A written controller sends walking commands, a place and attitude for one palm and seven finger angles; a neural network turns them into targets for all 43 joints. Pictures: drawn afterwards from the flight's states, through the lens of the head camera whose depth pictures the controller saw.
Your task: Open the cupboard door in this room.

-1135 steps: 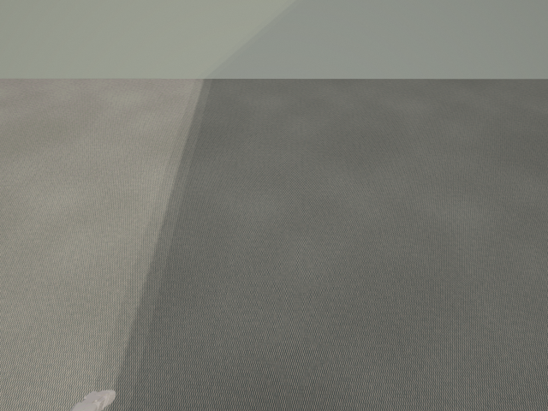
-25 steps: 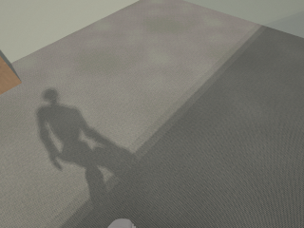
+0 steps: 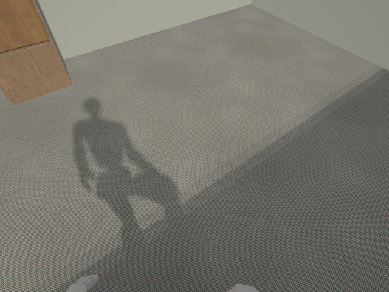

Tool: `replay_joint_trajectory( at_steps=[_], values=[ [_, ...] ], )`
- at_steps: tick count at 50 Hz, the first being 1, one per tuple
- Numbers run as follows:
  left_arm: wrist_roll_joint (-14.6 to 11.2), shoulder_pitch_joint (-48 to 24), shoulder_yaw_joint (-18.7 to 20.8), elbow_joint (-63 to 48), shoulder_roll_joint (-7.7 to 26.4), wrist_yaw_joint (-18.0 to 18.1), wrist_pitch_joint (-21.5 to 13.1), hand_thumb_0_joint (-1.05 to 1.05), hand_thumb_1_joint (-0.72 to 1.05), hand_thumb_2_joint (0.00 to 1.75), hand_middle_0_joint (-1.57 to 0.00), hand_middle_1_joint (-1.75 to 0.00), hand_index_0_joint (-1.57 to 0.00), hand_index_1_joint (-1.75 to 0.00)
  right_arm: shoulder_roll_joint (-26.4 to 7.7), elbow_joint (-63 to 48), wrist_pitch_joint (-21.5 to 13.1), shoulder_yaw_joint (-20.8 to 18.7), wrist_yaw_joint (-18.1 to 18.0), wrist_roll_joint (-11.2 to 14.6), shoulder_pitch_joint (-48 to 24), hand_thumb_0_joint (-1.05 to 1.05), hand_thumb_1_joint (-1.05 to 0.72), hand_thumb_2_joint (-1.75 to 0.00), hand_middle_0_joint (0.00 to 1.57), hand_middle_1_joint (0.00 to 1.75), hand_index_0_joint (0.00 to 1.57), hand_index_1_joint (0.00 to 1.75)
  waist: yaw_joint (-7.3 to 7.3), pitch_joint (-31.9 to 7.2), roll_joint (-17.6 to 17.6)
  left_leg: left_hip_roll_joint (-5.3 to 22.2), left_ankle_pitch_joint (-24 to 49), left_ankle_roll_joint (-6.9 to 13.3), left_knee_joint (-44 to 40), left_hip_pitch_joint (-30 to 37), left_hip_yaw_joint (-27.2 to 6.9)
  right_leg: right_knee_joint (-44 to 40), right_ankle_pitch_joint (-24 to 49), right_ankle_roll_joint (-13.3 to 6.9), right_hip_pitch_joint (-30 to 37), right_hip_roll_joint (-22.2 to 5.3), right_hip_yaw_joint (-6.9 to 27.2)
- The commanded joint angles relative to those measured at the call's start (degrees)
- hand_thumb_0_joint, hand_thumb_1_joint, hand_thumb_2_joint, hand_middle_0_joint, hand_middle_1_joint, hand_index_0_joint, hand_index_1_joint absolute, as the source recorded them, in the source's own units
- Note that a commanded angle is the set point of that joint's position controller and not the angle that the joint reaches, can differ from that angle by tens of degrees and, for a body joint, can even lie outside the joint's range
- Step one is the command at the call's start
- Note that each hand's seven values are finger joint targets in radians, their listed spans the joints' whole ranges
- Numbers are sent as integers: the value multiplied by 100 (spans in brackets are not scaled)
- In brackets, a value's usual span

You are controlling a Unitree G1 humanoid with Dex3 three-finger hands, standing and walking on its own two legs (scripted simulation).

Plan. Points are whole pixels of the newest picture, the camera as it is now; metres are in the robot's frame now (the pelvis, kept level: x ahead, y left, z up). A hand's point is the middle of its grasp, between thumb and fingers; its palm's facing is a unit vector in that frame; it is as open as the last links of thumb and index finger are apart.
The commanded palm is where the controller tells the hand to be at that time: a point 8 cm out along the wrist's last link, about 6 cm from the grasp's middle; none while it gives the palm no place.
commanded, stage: turn or walk to find it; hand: left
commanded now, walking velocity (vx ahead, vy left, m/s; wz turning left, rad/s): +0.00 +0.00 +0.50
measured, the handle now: out of the picture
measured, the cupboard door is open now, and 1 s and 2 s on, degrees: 0 0 0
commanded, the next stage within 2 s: none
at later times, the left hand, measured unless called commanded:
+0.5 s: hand out of the picture -0.03 +0.15 -0.16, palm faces +0.30 -0.92 -0.26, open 7.4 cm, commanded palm none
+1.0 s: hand out of the picture +0.04 +0.26 -0.16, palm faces +0.47 -0.86 -0.21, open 7.4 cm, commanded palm none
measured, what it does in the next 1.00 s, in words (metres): steps on the spot, turning left: right foot, then left foot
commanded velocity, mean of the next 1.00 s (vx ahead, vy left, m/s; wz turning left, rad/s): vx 0.20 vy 0.00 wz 0.46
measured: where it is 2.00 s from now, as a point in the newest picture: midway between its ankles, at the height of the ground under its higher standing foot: (139, 241)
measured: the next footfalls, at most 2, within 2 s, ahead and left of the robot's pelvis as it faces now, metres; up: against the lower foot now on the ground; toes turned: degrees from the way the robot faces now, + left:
right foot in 0.14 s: +0.04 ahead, -0.14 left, +0.00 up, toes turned +2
left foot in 0.64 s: -0.07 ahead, +0.09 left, +0.00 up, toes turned +27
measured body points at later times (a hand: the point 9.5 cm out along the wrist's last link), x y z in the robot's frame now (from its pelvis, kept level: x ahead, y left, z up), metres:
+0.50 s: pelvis -0.03 -0.05 +0.00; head +0.01 -0.06 +0.44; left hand -0.04 +0.20 -0.14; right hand +0.09 -0.29 -0.16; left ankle -0.11 +0.10 -0.68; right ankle +0.00 -0.14 -0.74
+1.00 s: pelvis +0.05 +0.03 +0.00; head +0.08 +0.05 +0.44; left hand +0.01 +0.30 -0.15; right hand +0.15 -0.18 -0.15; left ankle -0.11 +0.08 -0.74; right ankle +0.21 -0.05 -0.68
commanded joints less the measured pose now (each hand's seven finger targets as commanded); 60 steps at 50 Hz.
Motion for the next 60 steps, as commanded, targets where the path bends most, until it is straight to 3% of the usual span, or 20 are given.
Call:
replay_joint_trajectory(
  at_steps=[1,5,6,7,8,11,14,22,25,30,31,32,34,39,47,51,54,56,58,60],
  values=[
    [-59,-199,58,-578,322,52,-155,0,90,90,-20,-30,-20,-30,-1240,-326,-59,-346,-62,-29,188,0,-90,-90,20,30,20,30,-98,-537,983,1440,2533,788,-460,417,-1738,-1020,-254,-59,146,167,-34],
    [-97,438,88,-431,435,82,-263,0,90,90,-20,-30,-20,-30,-1162,-384,-33,-377,-45,22,15,0,-90,-90,20,30,20,30,222,-845,767,1055,2244,449,106,-312,-1796,-2987,983,-179,1684,309,-130],
    [-65,717,133,-364,654,112,-318,0,90,90,-20,-30,-20,-30,-965,-410,-44,-355,-22,63,35,0,-90,-90,20,30,20,30,336,-980,211,745,1165,149,504,-987,-1533,-3646,1405,-269,2554,-187,251],
    [31,865,233,-345,1143,160,-368,0,90,90,-20,-30,-20,-30,-589,-508,-59,-305,11,103,105,0,-90,-90,20,30,20,30,382,-1075,-1350,-47,-880,-302,1658,-1992,-481,-3925,1775,-774,3188,-1652,1600],
    [20,833,233,-423,1263,159,-347,0,90,90,-20,-30,-20,-30,-758,-598,-20,-348,-11,53,-38,0,-90,-90,20,30,20,30,416,-842,-1466,-181,-2198,-415,2841,-2076,-170,-3958,2426,-1400,2407,-2443,2126],
    [-7,-79,159,-654,784,173,-303,0,90,90,-20,-30,-20,-30,-797,-258,219,-428,79,-25,188,0,-90,-90,20,30,20,30,-13,10,-892,214,-1296,-435,4484,-1860,-252,-4342,409,-1213,822,-1713,1187],
    [0,-29,81,-648,547,140,-377,0,90,90,-20,-30,-20,-30,-700,-142,207,-371,132,-27,429,0,-90,-90,20,30,20,30,-90,23,-1010,304,-701,-576,4608,-1951,-15,-4081,1345,-1032,1117,-1278,273],
    [83,843,197,-313,850,137,-349,0,90,90,-20,-30,-20,-30,-600,-322,169,-257,132,26,-365,0,-90,-90,20,30,20,30,330,-281,-1004,447,-1348,-686,2828,-1564,428,-3727,2414,-1310,1944,-1611,11],
    [93,1020,259,-164,970,93,-367,0,90,90,-20,-30,-20,-30,-561,-435,105,-206,163,38,-559,0,-90,-90,20,30,20,30,445,-465,-1141,487,-1459,-608,2111,-1268,670,-3878,1411,-1294,2088,-1759,90],
    [51,809,298,-38,1018,-3,-379,0,90,90,-20,-30,-20,-30,-692,-321,-102,-200,189,19,94,0,-90,-90,20,30,20,30,5,-781,-546,406,-807,-389,-65,645,976,-3061,-109,-818,1082,-1610,-548],
    [4,710,262,-121,785,-41,-348,0,90,90,-20,-30,-20,-30,-1105,-185,-158,-303,149,20,572,0,-90,-90,20,30,20,30,-294,-876,572,962,-1209,-108,-759,1574,-50,-1897,-482,-468,31,-1142,-1001],
    [-7,383,142,-427,340,-117,-320,0,90,90,-20,-30,-20,-30,-1730,-89,-185,-455,111,-42,1016,0,-90,-90,20,30,20,30,-566,-502,2348,2384,-1477,438,-1331,2005,-2245,-201,-1350,-87,-1664,-262,-1289],
    [68,-249,119,-571,455,-154,-346,0,90,90,-20,-30,-20,-30,-1655,58,-194,-368,45,-20,1102,0,-90,-90,20,30,20,30,-537,-45,1289,2583,-1668,896,-1639,1384,-2256,438,-671,-257,-1983,-549,-308],
    [66,259,112,-132,464,-280,-396,0,90,90,-20,-30,-20,-30,-1109,-138,-426,-155,-27,24,468,0,-90,-90,20,30,20,30,-32,344,805,1503,259,558,-1511,824,-910,883,781,-99,-1502,-370,-313],
    [12,-558,15,-526,355,-273,-450,0,90,90,-20,-30,-20,-30,-1017,194,-542,-200,-68,41,1135,0,-90,-90,20,30,20,30,-211,246,714,1573,1812,825,-1325,1531,-800,-182,1006,51,-1882,-418,-314],
    [-25,-729,-24,-614,207,-291,-545,0,90,90,-20,-30,-20,-30,-1011,323,-537,-204,-92,-11,1133,0,-90,-90,20,30,20,30,-203,140,915,1476,2544,689,-948,1265,-691,-1668,914,-153,-731,-143,-576],
    [13,1254,94,22,550,-239,-691,0,90,90,-20,-30,-20,-30,-1059,351,-548,-244,-77,42,957,0,-90,-90,20,30,20,30,692,-820,188,1019,3156,290,1142,393,-390,-2611,1697,-371,2259,145,-648],
    [57,2647,345,461,1621,-84,-740,0,90,90,-20,-30,-20,-30,-430,142,-554,-137,-20,122,1282,0,-90,-90,20,30,20,30,961,-1934,-2184,-195,-1999,-72,4449,-1927,14,-3564,1854,-1083,4288,-2535,2827],
    [10,1625,284,282,1196,-56,-739,0,90,90,-20,-30,-20,-30,-489,184,-488,-175,38,108,889,0,-90,-90,20,30,20,30,679,-809,-1270,482,-1237,59,5434,-2201,-234,-4316,-522,-1204,2686,-2370,2784],
    [26,847,141,144,669,-25,-757,0,90,90,-20,-30,-20,-30,-377,214,-408,-186,118,31,595,0,-90,-90,20,30,20,30,319,-139,-602,828,-487,17,5252,-2054,-127,-4422,-686,-1032,1412,-1992,1659]
  ],
)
